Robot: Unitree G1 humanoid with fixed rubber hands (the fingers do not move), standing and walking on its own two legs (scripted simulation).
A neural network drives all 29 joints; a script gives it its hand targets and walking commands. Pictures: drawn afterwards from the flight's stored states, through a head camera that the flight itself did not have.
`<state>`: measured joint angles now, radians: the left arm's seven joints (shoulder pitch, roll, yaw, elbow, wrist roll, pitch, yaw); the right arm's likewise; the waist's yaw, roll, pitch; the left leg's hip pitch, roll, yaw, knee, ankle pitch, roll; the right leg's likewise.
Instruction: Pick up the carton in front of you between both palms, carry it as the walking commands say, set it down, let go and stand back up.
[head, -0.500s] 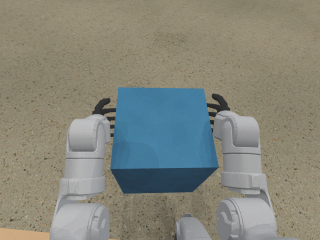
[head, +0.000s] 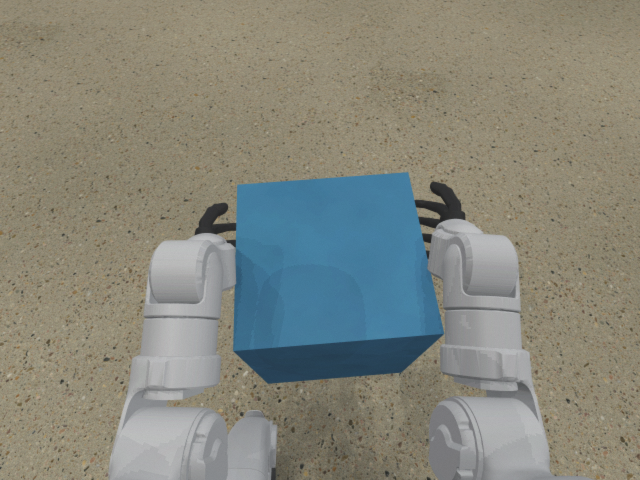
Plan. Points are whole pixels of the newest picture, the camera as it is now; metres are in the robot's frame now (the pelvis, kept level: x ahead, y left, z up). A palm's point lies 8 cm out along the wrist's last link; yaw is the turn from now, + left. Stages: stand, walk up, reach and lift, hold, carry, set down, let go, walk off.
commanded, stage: carry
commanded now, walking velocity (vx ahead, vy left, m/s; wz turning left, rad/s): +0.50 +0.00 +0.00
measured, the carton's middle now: (329, 290) +0.36 +0.01 -0.01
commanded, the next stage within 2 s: none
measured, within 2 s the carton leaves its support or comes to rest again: neither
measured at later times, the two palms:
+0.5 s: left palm (236, 99) +0.65 +0.17 +0.09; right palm (416, 94) +0.64 -0.11 +0.11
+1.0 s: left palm (263, 23) +0.88 +0.15 +0.10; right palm (410, 14) +0.90 -0.13 +0.11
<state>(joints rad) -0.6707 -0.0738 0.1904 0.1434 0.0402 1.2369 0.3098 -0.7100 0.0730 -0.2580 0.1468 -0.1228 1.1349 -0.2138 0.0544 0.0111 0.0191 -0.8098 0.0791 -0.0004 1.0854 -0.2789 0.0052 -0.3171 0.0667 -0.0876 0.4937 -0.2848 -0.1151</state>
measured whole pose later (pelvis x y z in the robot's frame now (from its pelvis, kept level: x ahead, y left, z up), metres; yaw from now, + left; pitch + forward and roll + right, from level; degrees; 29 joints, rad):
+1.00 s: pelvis +0.61 +0.01 +0.01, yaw +0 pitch +4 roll +0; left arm -0.29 -0.16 0.11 -0.13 0.11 1.27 0.27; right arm -0.32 0.17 -0.15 -0.13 -0.14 1.16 -0.22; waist 0.02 0.01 -0.14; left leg -0.55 0.09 0.12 0.57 -0.15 -0.02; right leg -0.07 -0.04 -0.18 0.27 -0.27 0.00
